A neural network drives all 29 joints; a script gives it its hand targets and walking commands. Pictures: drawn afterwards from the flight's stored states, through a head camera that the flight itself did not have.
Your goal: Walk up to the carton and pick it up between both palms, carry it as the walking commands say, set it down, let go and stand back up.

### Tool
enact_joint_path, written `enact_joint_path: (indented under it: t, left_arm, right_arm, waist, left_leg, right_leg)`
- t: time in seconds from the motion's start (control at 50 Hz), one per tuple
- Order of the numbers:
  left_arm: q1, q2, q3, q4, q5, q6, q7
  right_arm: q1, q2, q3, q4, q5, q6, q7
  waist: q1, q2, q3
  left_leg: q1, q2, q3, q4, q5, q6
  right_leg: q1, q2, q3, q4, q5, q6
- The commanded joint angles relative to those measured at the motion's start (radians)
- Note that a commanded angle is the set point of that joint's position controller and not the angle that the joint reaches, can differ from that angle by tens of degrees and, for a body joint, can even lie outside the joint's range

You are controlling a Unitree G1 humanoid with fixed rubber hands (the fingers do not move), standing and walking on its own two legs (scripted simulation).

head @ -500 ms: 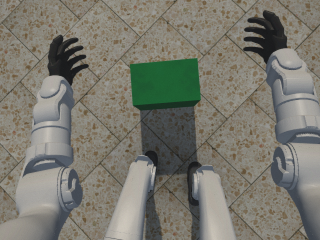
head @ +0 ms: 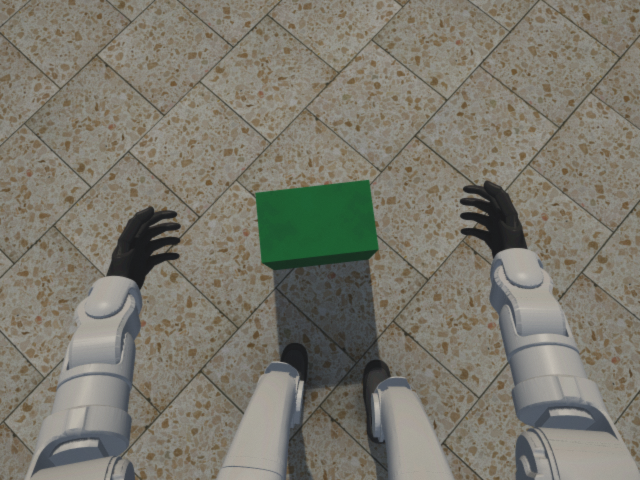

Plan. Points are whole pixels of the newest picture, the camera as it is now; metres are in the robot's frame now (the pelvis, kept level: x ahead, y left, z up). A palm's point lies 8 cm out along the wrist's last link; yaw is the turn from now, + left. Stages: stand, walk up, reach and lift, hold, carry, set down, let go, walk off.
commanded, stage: let go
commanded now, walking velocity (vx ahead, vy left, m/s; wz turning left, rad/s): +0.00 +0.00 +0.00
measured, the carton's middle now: (317, 229) +0.49 +0.07 -0.60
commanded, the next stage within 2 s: stand in 0.98 s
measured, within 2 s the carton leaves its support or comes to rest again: neither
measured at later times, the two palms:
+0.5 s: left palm (104, 384) +0.21 +0.23 +0.00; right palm (612, 385) +0.25 -0.24 -0.01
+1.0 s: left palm (106, 400) +0.20 +0.23 +0.00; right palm (634, 425) +0.22 -0.25 +0.00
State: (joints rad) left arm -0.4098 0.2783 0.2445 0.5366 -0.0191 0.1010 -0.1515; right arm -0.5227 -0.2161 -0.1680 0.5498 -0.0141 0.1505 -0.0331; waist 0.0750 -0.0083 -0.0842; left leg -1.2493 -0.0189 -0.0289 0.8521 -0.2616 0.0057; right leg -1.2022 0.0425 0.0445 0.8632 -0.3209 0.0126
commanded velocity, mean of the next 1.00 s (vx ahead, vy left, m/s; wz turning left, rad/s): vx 0.00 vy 0.00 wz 0.00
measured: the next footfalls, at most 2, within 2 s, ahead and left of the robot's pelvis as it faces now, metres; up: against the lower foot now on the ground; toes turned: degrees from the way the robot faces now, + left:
none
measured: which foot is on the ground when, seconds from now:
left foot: down 0.00-1.00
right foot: down 0.00-1.00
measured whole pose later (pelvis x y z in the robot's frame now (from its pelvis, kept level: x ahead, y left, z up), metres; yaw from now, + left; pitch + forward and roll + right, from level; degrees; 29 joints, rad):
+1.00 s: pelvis +0.05 -0.02 +0.07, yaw +2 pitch -3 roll +0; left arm 0.21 0.22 0.05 0.42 0.01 0.20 -0.03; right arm 0.24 -0.23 -0.01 0.47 0.01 0.09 0.03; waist 0.01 -0.02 0.05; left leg -0.17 -0.02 -0.06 0.49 -0.27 -0.01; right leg -0.11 0.03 0.02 0.49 -0.33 -0.02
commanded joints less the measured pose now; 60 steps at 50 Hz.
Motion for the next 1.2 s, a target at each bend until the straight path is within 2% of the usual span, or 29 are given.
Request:
enact_joint_path:
  t: [0.0, 0.08, 0.14, 0.28, 0.42, 0.5, 0.64, 0.76, 0.88, 0.96, 0.98, 1.0, 1.04, 1.08, 1.18]
  left_arm:
    - [0.046, 0.12, -0.027, -0.144, -0.033, -0.03, -0.007]
    - [0.188, 0.068, -0.087, -0.111, -0.046, -0.049, 0.009]
    - [0.3, 0.056, -0.113, -0.108, -0.039, -0.069, 0.031]
    - [0.507, 0.046, -0.148, -0.181, -0.026, -0.098, 0.072]
    - [0.594, 0.029, -0.164, -0.207, -0.006, -0.086, 0.077]
    - [0.627, 0.025, -0.17, -0.209, 0.001, -0.067, 0.077]
    - [0.618, 0.045, -0.158, -0.202, 0.026, -0.018, 0.076]
    - [0.613, 0.048, -0.158, -0.199, 0.035, 0.015, 0.077]
    - [0.598, 0.034, -0.158, -0.222, 0.025, 0.091, 0.111]
    - [0.591, 0.03, -0.163, -0.231, 0.019, 0.116, 0.124]
    - [0.568, 0.163, -0.142, -0.102, 0.05, 0.034, 0.162]
    - [0.568, 0.163, -0.14, -0.087, 0.061, -0.006, 0.173]
    - [0.548, 0.148, -0.148, -0.059, 0.067, -0.05, 0.171]
    - [0.546, 0.141, -0.152, -0.028, 0.063, -0.072, 0.163]
    - [0.564, 0.171, -0.157, 0.057, 0.055, -0.094, 0.165]
  right_arm:
    - [-0.022, -0.101, 0.0, -0.163, 0.008, -0.039, 0.0]
    - [0.115, -0.096, 0.0, -0.093, -0.007, -0.075, 0.016]
    - [0.23, -0.085, 0.015, -0.056, -0.013, -0.1, 0.026]
    - [0.472, -0.078, 0.052, -0.088, 0.006, -0.145, 0.045]
    - [0.633, -0.087, 0.075, -0.174, 0.018, -0.15, 0.068]
    - [0.706, -0.083, 0.091, -0.2, 0.019, -0.129, 0.081]
    - [0.72, -0.071, 0.106, -0.227, 0.017, -0.081, 0.09]
    - [0.727, -0.067, 0.102, -0.225, 0.013, -0.052, 0.085]
    - [0.739, -0.099, 0.122, -0.203, 0.042, -0.068, 0.067]
    - [0.739, -0.118, 0.131, -0.188, 0.052, -0.063, 0.064]
    - [0.694, -0.184, 0.098, -0.054, -0.043, -0.088, 0.031]
    - [0.725, -0.201, 0.089, -0.041, -0.047, -0.1, 0.019]
    - [0.726, -0.209, 0.087, 0.004, -0.046, -0.121, 0.015]
    - [0.688, -0.215, 0.088, 0.03, -0.039, -0.138, 0.017]
    - [0.666, -0.232, 0.091, 0.101, -0.029, -0.154, 0.015]
  waist:
    - [0.018, 0.014, -0.821]
    - [-0.009, 0.017, -0.565]
    - [-0.019, 0.016, -0.422]
    - [-0.033, 0.045, -0.237]
    - [-0.048, 0.008, -0.133]
    - [-0.061, -0.017, -0.046]
    - [-0.057, -0.019, 0.07]
    - [-0.067, -0.027, 0.097]
    - [-0.067, -0.03, 0.083]
    - [-0.071, -0.02, 0.088]
    - [-0.056, -0.097, 0.12]
    - [-0.08, -0.086, 0.115]
    - [-0.092, -0.029, 0.12]
    - [-0.081, 0.008, 0.098]
    - [-0.075, 0.021, 0.04]
  left_leg:
    - [0.78, -0.016, 0.006, -0.049, 0.482, -0.039]
    - [0.825, 0.004, -0.007, -0.14, 0.344, -0.058]
    - [0.867, 0.009, -0.013, -0.202, 0.303, -0.06]
    - [1.044, 0.007, -0.014, -0.303, 0.37, -0.065]
    - [1.138, -0.008, 0.006, -0.379, 0.385, -0.054]
    - [1.177, -0.019, 0.016, -0.426, 0.342, -0.036]
    - [1.199, -0.039, 0.031, -0.444, 0.248, -0.02]
    - [1.189, -0.047, 0.032, -0.44, 0.224, -0.012]
    - [1.134, -0.049, 0.027, -0.423, 0.207, -0.021]
    - [1.11, -0.041, 0.01, -0.403, 0.186, -0.024]
    - [1.039, 0.032, -0.005, -0.377, 0.143, -0.035]
    - [1.06, 0.03, -0.008, -0.377, 0.099, -0.031]
    - [1.052, 0.038, -0.028, -0.402, 0.029, -0.018]
    - [1.034, 0.055, -0.053, -0.42, 0.039, -0.008]
    - [1.067, 0.079, -0.072, -0.423, 0.244, -0.003]
  right_leg:
    - [0.446, 0.016, -0.023, -0.1, 0.299, -0.002]
    - [0.463, 0.01, -0.041, -0.176, 0.184, -0.012]
    - [0.526, 0.006, -0.043, -0.231, 0.157, -0.014]
    - [0.727, 0.008, -0.03, -0.35, 0.231, -0.013]
    - [0.915, 0.009, -0.02, -0.444, 0.318, 0.0]
    - [0.979, -0.002, -0.013, -0.486, 0.336, 0.01]
    - [1.026, -0.023, -0.001, -0.503, 0.332, 0.023]
    - [1.077, -0.027, 0.003, -0.483, 0.39, 0.03]
    - [1.083, -0.023, -0.017, -0.45, 0.401, 0.028]
    - [1.057, -0.019, -0.027, -0.437, 0.332, 0.028]
    - [0.964, -0.072, 0.026, -0.482, 0.145, 0.021]
    - [0.951, -0.084, 0.054, -0.506, 0.052, 0.008]
    - [0.928, -0.089, 0.072, -0.517, -0.047, -0.012]
    - [0.968, -0.083, 0.062, -0.492, 0.014, -0.015]
    - [1.058, -0.091, 0.063, -0.464, 0.243, -0.006]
